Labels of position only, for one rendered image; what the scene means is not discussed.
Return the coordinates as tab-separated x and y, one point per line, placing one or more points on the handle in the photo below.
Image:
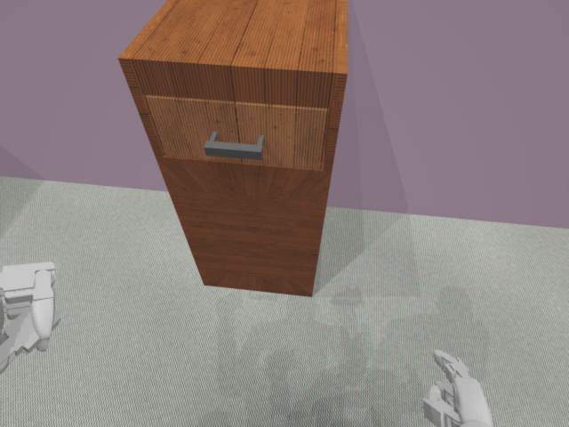
235	150

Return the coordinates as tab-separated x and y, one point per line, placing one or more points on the right robot hand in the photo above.
453	406

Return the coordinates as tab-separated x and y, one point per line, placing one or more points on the drawer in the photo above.
293	136

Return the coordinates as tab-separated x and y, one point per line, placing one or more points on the left robot hand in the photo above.
27	296

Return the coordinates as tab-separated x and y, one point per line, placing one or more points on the cabinet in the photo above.
249	226

